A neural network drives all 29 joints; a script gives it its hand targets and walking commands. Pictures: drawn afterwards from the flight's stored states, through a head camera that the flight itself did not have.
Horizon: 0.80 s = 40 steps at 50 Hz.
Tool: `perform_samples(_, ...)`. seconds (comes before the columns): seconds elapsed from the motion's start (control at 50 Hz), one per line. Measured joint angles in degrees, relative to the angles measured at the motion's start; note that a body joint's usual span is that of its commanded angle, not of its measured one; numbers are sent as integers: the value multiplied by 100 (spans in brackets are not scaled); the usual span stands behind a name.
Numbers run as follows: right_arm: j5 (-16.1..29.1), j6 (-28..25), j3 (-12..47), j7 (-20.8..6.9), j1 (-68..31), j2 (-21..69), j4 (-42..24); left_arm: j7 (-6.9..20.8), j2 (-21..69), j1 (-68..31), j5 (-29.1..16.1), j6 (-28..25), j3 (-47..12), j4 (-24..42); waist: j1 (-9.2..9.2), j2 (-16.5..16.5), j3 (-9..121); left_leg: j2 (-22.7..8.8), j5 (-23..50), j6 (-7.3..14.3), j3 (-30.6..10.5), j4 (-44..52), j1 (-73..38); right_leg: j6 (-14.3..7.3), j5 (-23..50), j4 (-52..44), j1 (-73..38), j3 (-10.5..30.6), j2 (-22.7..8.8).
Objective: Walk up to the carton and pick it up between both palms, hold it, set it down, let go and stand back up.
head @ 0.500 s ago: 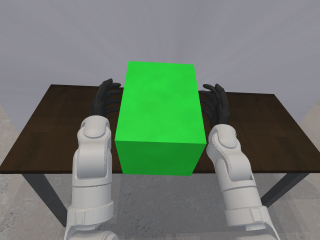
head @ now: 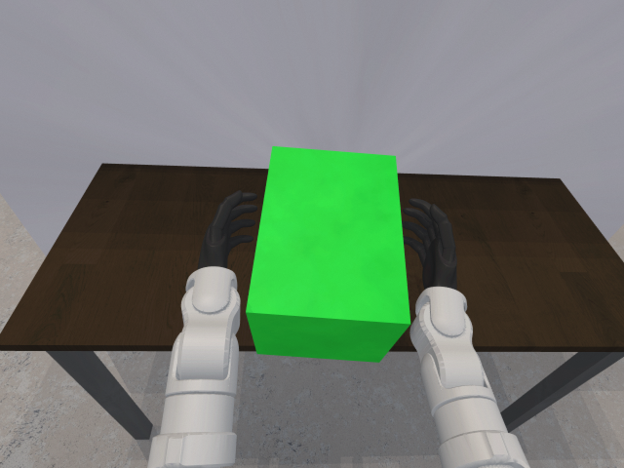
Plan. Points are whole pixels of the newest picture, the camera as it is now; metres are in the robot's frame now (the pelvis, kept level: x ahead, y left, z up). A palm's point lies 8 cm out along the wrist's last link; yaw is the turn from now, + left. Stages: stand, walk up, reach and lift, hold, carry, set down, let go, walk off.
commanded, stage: set down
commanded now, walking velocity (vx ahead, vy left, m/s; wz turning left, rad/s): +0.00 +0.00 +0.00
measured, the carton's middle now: (326, 255) +0.40 -0.02 +0.06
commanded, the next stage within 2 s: none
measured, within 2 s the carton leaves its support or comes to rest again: neither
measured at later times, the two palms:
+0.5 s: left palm (232, 251) +0.37 +0.11 +0.10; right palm (437, 270) +0.35 -0.16 +0.09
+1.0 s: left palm (245, 257) +0.37 +0.10 +0.08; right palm (442, 270) +0.36 -0.17 +0.08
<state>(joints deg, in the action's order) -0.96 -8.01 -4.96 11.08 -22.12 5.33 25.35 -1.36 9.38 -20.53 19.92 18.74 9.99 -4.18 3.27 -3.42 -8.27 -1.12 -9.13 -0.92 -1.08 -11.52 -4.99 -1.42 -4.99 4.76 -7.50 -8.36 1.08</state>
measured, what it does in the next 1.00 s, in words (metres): stands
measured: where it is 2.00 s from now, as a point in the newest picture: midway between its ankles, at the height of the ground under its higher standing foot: outside the picture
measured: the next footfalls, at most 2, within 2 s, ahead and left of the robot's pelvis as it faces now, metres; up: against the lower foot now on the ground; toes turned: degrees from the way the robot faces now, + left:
none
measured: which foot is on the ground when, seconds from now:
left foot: down 0.00-1.00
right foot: down 0.00-1.00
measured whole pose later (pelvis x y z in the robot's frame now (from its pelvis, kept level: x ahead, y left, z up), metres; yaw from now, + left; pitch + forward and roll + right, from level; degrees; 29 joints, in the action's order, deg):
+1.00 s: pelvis +0.00 +0.00 +0.00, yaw +0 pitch -2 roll +0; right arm -13.8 -10.6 -20.0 6.1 -34.2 5.2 46.2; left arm -3.8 10.9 -31.5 22.7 9.1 19.4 -30.2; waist 4.2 -0.2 -3.7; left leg -1.1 -7.2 -1.3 -1.3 -9.8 1.0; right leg -1.8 -4.4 5.4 -0.5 -8.5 1.0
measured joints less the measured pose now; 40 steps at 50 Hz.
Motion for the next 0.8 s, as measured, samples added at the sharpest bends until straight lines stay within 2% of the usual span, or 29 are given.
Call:
perform_samples(0.18,126,229,180,129,33,-56,-110,113,3,-29,19,183,88,29,51,10,-103,-3,-62,15,-5,76,-193,20,-62,-76,-195,-1,10)
perform_samples(0.28,73,106,167,106,118,-38,-36,86,39,90,3,66,78,-6,63,-16,-43,16,-50,22,0,104,-89,35,-54,-94,-86,4,-9)
perform_samples(0.52,-170,-88,-262,-178,-209,-151,562,-200,156,-187,99,-132,42,-552,113,102,116,47,-80,51,80,19,144,70,13,-117,126,85,-43)
perform_samples(0.8,-636,-105,-767,-350,-639,-63,1277,-192,222,-545,230,-439,483,-1432,111,184,229,20,10,17,37,49,306,26,28,-45,319,43,-19)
